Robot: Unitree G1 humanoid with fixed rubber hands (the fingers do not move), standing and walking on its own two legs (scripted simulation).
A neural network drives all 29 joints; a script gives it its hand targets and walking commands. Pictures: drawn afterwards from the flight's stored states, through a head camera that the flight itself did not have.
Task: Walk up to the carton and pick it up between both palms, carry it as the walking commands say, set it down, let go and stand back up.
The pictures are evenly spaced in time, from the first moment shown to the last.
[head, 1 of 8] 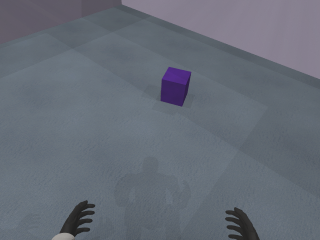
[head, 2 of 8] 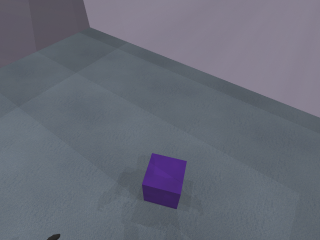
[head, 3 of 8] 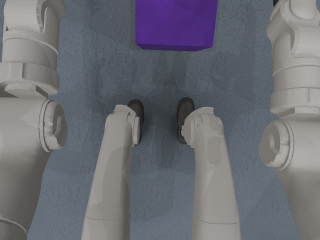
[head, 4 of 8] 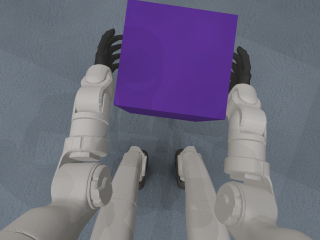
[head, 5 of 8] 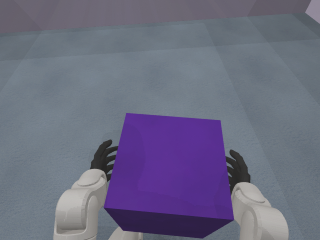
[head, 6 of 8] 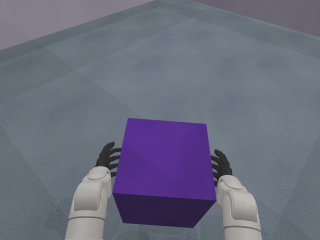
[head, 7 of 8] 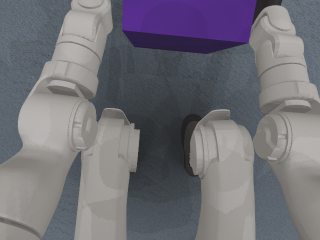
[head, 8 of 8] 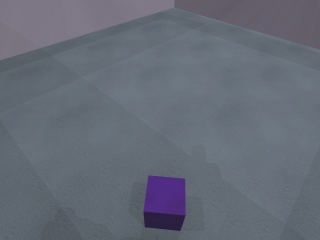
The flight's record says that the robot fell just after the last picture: no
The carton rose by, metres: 0.69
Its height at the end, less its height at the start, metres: +0.00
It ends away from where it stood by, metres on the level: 1.40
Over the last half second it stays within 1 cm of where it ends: yes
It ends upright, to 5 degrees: yes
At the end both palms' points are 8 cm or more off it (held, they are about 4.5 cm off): yes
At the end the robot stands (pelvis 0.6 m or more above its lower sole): yes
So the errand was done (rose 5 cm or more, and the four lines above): yes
